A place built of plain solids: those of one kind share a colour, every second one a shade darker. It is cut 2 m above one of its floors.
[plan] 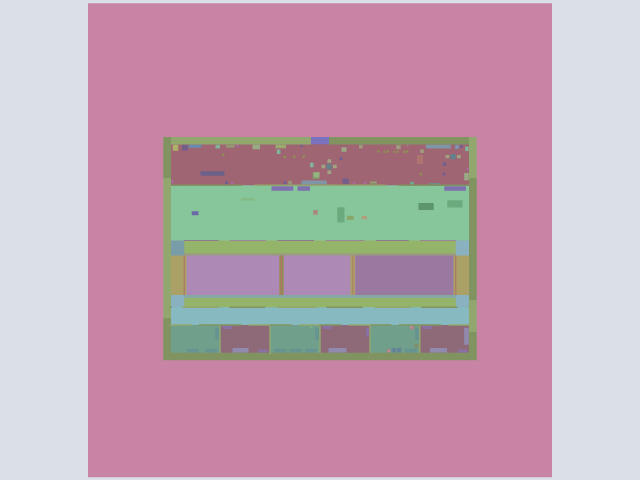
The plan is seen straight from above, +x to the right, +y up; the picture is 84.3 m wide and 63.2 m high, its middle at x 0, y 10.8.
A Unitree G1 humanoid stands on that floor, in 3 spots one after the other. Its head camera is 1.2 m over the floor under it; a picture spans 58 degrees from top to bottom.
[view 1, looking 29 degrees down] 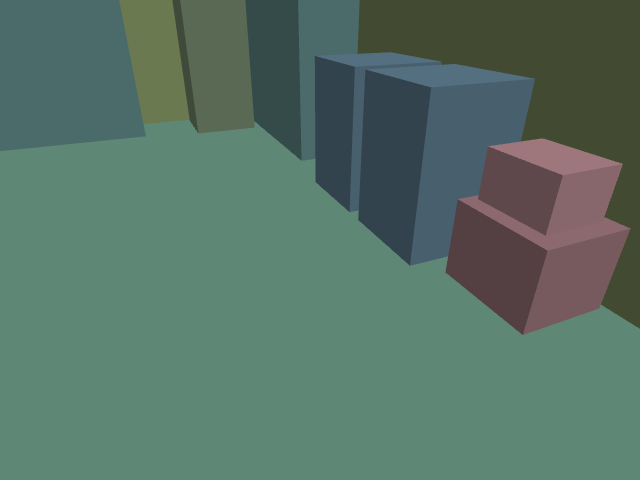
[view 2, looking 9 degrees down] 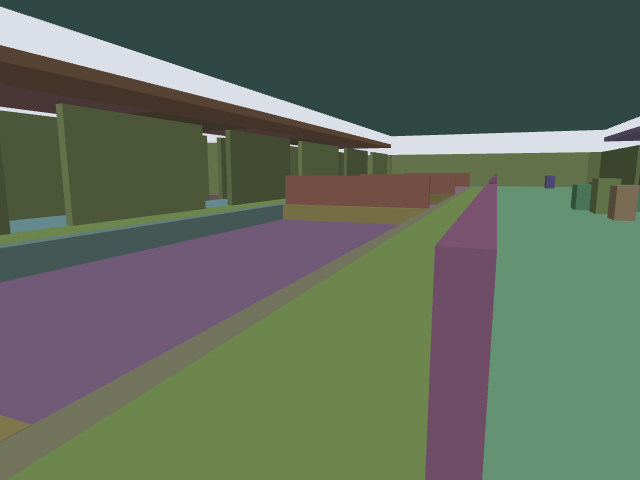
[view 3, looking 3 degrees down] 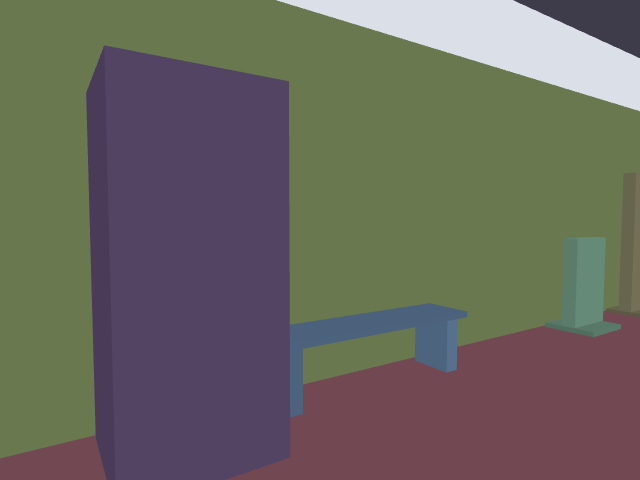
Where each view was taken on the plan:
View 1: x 7.86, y -2.27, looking -23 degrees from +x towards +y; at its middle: floor_store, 2.48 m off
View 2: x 18.83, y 10.77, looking -158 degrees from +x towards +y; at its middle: floor_plot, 11.12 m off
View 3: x -18.40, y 20.75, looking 57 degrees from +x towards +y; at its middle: wall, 3.14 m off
